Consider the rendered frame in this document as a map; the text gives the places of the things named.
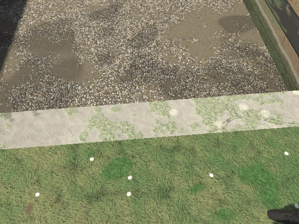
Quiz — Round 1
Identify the right robot hand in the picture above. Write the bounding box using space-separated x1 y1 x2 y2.
267 209 299 224

